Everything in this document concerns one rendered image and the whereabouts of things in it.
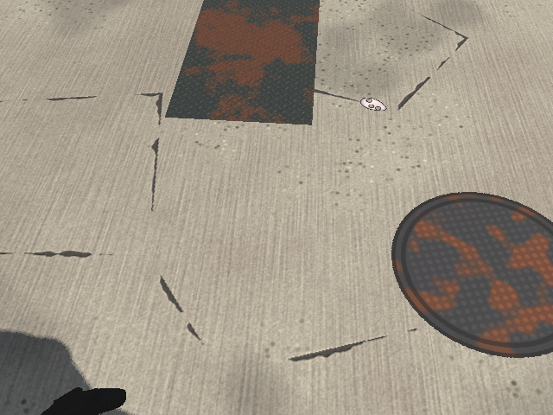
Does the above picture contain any left robot hand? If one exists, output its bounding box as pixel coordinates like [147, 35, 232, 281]
[41, 387, 126, 415]

